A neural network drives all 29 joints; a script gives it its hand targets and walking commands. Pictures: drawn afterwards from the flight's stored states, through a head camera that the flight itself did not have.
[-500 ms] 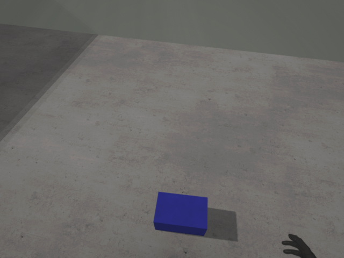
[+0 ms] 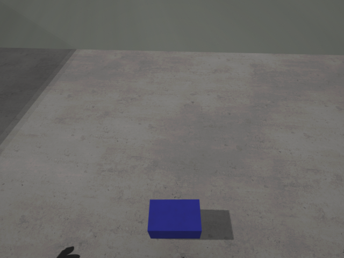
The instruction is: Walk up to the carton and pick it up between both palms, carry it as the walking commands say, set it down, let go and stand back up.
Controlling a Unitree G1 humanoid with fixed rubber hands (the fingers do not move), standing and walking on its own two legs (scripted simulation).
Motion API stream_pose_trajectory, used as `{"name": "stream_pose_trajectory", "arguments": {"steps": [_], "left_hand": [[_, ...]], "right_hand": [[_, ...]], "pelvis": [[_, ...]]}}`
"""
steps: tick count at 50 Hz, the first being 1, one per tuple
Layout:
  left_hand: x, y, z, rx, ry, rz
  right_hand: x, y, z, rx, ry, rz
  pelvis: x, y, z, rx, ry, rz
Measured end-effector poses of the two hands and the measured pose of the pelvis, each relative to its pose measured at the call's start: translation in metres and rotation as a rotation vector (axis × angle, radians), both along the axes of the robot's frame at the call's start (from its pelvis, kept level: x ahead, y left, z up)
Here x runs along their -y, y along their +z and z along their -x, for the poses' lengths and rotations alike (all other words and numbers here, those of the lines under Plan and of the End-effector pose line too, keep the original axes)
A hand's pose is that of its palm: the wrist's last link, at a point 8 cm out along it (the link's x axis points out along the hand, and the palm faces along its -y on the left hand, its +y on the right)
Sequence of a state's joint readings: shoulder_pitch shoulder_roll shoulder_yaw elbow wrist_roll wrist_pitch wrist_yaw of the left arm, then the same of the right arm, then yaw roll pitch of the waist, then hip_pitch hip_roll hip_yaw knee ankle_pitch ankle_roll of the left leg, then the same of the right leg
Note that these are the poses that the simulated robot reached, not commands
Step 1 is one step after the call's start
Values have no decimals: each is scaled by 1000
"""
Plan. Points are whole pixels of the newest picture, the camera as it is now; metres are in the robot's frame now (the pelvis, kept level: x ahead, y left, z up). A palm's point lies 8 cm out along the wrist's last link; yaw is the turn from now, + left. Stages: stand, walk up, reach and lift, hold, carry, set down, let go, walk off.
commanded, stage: walk up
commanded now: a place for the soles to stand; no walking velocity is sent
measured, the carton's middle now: (174, 219) +0.43 +0.02 -0.70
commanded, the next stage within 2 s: reach and lift in 0.10 s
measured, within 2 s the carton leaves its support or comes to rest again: neither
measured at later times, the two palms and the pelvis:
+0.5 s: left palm out of the picture +0.14 +0.32 -0.13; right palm (270, 241) +0.19 -0.23 -0.13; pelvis -0.04 +0.02 -0.04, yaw +5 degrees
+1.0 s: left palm (94, 213) +0.30 +0.27 -0.20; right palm (245, 202) +0.32 -0.22 -0.21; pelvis -0.08 +0.02 -0.09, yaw +2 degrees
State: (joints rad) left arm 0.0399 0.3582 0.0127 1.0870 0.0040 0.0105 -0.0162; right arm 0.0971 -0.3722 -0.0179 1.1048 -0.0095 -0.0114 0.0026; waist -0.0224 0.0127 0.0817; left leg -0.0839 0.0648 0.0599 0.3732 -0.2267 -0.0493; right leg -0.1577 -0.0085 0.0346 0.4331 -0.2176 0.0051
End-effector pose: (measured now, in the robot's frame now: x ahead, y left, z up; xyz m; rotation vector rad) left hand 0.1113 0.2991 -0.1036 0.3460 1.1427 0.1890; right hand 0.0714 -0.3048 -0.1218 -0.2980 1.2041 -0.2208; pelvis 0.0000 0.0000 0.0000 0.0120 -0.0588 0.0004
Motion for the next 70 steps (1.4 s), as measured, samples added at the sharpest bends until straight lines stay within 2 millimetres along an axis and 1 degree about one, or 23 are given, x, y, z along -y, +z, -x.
{"name": "stream_pose_trajectory", "arguments": {"steps": [5, 9, 11, 13, 15, 19, 21, 23, 26, 28, 33, 37, 39, 41, 44, 48, 51, 53, 55, 58, 65, 67, 70], "left_hand": [[5, -4, -1, -2, -13, 14], [7, -8, 1, -1, 0, 42], [10, -8, -7, 44, 9, 73], [13, -9, -14, 73, 3, 95], [13, -11, -15, 63, -3, 100], [1, -18, -11, 34, 5, 82], [-8, -21, -11, 43, 20, 70], [-16, -24, -17, 69, 28, 57], [-19, -32, -35, 108, 28, 57], [-15, -38, -51, 129, 16, 76], [10, -57, -100, 149, -61, 122], [31, -64, -146, 227, -82, 142], [38, -67, -166, 262, -80, 138], [40, -70, -182, 289, -59, 137], [38, -80, -193, 298, -7, 142], [30, -94, -189, 294, 57, 132], [24, -100, -187, 302, 83, 134], [21, -102, -191, 321, 87, 138], [21, -102, -201, 352, 86, 148], [25, -106, -224, 385, 66, 184], [47, -116, -295, 486, 4, 257], [52, -122, -308, 495, -12, 258], [55, -135, -317, 467, -23, 246]], "right_hand": [[2, 3, 8, -6, -17, 8], [2, 5, 10, -5, -34, 10], [-4, 6, -3, 35, -37, 1], [-14, 9, -23, 80, 7, -3], [-27, 10, -45, 102, 53, -19], [-50, 8, -83, 159, 101, -50], [-59, 6, -97, 186, 110, -57], [-67, 0, -108, 195, 114, -72], [-73, -17, -122, 178, 97, -89], [-74, -27, -128, 173, 71, -92], [-61, -41, -137, 219, -7, -69], [-44, -48, -143, 253, -37, -65], [-41, -52, -152, 262, -22, -80], [-44, -58, -164, 273, -6, -105], [-55, -71, -187, 287, 34, -152], [-78, -83, -227, 353, 99, -195], [-90, -84, -261, 428, 114, -196], [-94, -81, -282, 469, 111, -185], [-94, -79, -297, 489, 104, -172], [-91, -80, -310, 477, 78, -164], [-88, -96, -325, 469, 15, -168], [-87, -103, -330, 483, -11, -180], [-92, -115, -341, 533, -33, -224]], "pelvis": [[0, 0, 1, 3, -6, -1], [-2, -2, 4, -11, -8, 0], [-4, -7, 11, -21, 13, 9], [-6, -11, 20, -10, 27, 13], [-8, -13, 26, -20, 37, 16], [-13, -20, 32, -81, 60, 28], [-16, -26, 34, -107, 68, 33], [-18, -32, 36, -132, 75, 40], [-23, -43, 40, -165, 86, 51], [-26, -50, 43, -187, 88, 58], [-34, -65, 48, -263, 72, 59], [-37, -76, 52, -336, 48, 44], [-37, -80, 56, -360, 32, 30], [-35, -83, 60, -387, 21, 19], [-32, -86, 67, -433, 18, 11], [-25, -90, 75, -497, 24, 5], [-20, -97, 79, -549, 39, 8], [-16, -103, 82, -577, 51, 12], [-12, -108, 86, -598, 59, 12], [-4, -114, 92, -627, 67, 18], [5, -125, 98, -703, 68, 46], [4, -129, 96, -733, 61, 48], [-1, -133, 93, -769, 51, 45]]}}
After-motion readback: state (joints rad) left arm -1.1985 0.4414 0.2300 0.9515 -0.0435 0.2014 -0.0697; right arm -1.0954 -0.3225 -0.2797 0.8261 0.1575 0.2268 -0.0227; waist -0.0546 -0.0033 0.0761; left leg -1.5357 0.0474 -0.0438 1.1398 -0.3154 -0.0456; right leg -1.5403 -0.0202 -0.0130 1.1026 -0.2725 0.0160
